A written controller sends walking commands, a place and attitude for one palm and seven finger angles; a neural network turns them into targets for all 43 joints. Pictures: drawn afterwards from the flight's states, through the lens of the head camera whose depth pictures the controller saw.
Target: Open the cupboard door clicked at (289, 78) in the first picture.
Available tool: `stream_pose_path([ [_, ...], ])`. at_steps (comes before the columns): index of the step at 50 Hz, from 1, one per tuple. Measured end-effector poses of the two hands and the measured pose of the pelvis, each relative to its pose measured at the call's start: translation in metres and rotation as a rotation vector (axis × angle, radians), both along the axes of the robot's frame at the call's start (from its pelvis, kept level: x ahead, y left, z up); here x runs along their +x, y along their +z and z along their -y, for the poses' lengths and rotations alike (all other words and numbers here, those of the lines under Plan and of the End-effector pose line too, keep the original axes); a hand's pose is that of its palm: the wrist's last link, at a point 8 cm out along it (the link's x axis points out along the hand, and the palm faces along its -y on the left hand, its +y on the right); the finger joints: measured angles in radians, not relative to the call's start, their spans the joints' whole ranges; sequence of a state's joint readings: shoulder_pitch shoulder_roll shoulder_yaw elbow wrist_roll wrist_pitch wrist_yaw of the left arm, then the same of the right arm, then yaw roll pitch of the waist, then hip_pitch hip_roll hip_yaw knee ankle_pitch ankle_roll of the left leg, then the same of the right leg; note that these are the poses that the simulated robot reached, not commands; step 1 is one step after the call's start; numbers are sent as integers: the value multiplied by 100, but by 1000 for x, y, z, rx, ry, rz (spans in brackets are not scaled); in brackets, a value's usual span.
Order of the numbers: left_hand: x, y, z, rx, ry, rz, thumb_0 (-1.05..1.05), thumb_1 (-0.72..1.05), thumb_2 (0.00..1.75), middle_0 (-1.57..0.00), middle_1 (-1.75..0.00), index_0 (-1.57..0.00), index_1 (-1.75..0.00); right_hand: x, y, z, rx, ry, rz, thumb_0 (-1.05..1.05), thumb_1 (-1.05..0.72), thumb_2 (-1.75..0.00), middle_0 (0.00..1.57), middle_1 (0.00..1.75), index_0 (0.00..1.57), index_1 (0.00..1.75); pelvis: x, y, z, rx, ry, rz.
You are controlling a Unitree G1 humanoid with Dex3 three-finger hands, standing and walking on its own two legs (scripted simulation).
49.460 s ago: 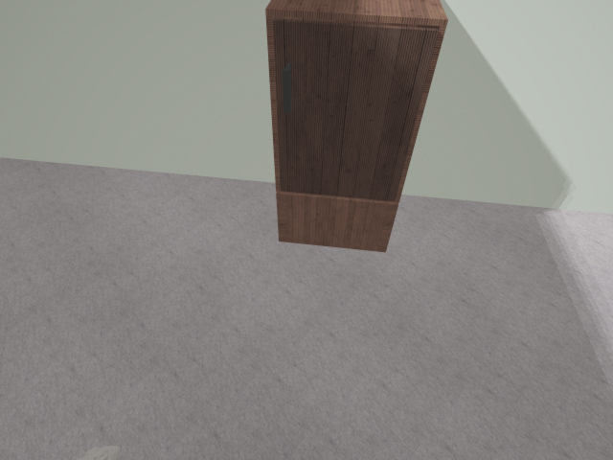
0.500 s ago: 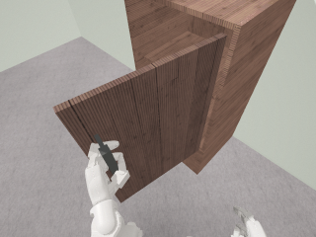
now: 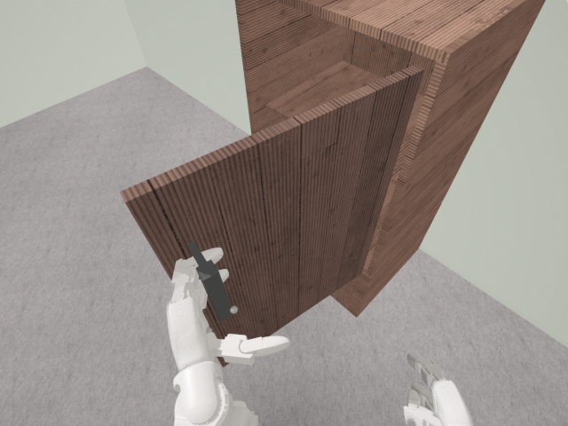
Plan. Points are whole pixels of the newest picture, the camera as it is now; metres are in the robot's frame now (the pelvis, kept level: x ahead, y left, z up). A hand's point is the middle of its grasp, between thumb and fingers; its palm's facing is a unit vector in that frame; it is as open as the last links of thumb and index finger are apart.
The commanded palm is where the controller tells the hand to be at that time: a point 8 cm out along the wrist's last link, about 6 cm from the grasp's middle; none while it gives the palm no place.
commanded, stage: open thumb and fingers to let go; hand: left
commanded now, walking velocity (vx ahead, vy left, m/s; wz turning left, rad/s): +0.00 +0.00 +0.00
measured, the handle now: (209, 282) +0.30 +0.12 +0.05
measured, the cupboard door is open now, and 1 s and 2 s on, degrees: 79 81 81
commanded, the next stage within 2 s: slide the hand sideways off the handle in 0.18 s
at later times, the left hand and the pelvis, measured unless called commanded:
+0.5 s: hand (223, 342) +0.22 +0.09 +0.05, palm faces -0.13 -0.99 +0.02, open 16.1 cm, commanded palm +0.21 +0.13 +0.05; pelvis -0.01 +0.03 -0.01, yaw -1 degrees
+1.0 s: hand (194, 367) +0.19 +0.12 +0.05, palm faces -0.07 -1.00 +0.00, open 16.2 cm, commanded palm +0.17 +0.18 +0.05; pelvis -0.02 +0.04 -0.02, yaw -2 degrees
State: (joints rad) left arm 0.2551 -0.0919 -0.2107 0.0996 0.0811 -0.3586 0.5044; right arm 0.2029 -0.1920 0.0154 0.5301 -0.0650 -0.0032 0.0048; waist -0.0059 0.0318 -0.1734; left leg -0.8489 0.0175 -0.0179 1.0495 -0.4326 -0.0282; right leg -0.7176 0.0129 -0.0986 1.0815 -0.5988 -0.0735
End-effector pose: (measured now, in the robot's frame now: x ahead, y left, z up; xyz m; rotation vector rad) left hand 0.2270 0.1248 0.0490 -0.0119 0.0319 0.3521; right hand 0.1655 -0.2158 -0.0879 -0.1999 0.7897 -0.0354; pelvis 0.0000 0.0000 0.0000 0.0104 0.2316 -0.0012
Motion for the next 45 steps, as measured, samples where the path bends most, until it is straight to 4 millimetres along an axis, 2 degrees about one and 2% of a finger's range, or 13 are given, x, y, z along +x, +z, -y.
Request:
stream_pose_path([
  [8,1,0,0,3,-49,3,-1,-49,30,-26,-75,-29,-75,-2,2,-14,4,2,9,1,-91,-90,20,29,20,30,-3,-1,-10,-14,-5,4],
  [16,0,0,-5,11,-76,0,-1,-50,30,-35,-61,-38,-62,-5,3,-25,10,13,14,1,-91,-90,20,29,20,30,-7,-2,-17,-23,-4,9],
  [22,-12,0,-18,43,-427,32,-1,-50,30,-26,-46,-22,-46,-14,2,-22,14,-15,25,1,-90,-90,20,29,20,30,-12,-6,-23,-30,-3,11],
  [24,-17,2,-19,9,-480,36,-1,-50,30,-22,-42,-19,-42,-17,3,-20,13,-34,34,1,-91,-90,20,29,20,30,-13,-6,-27,-34,-7,17],
  [28,-23,2,-19,-40,-470,45,-1,-50,30,-18,-36,-17,-36,-23,5,-20,1,-51,45,1,-91,-90,20,29,20,30,-15,-8,-33,-35,-17,15],
  [34,-27,1,-19,-18,-443,56,-1,-50,30,-16,-32,-17,-33,-27,5,-25,-1,-48,46,1,-91,-90,20,29,20,30,-18,-12,-37,-34,-24,6],
  [45,-47,2,-43,-2,-413,32,-1,-50,30,-18,-32,-19,-32,-21,7,-36,23,-35,66,1,-91,-90,20,29,20,30,-17,-13,-37,-41,-25,9],
])
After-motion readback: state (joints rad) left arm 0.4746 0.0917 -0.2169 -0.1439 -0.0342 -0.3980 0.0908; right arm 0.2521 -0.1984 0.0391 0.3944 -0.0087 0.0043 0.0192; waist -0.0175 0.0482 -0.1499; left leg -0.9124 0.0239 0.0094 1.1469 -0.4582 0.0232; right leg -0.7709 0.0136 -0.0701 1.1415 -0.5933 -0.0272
